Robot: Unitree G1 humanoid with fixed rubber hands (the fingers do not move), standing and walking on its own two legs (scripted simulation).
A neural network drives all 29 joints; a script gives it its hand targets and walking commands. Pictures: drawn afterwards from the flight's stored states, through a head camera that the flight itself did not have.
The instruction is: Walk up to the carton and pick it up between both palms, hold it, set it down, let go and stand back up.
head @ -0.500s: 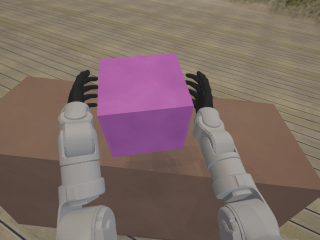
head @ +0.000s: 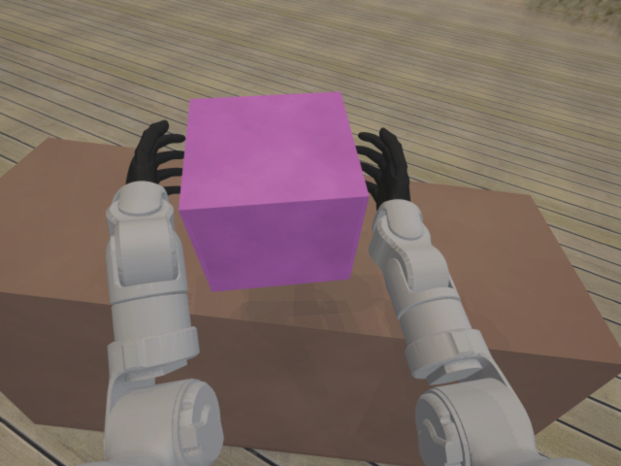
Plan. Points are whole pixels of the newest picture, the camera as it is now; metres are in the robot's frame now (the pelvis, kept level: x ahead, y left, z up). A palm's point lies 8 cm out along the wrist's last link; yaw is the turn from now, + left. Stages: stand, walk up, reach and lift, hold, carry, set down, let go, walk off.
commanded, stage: hold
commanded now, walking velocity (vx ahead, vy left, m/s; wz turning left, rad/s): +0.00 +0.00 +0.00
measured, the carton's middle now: (274, 194) +0.43 +0.01 +0.16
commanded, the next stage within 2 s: none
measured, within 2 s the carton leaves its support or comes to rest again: neither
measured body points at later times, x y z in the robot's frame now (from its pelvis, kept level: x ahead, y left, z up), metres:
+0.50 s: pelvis +0.00 +0.01 +0.00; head -0.03 +0.04 +0.45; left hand +0.38 +0.16 +0.20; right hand +0.38 -0.13 +0.20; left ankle +0.05 +0.13 -0.75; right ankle +0.04 -0.10 -0.75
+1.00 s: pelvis +0.00 +0.00 +0.00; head -0.03 +0.04 +0.45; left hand +0.38 +0.16 +0.20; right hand +0.38 -0.13 +0.20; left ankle +0.05 +0.13 -0.75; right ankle +0.04 -0.10 -0.75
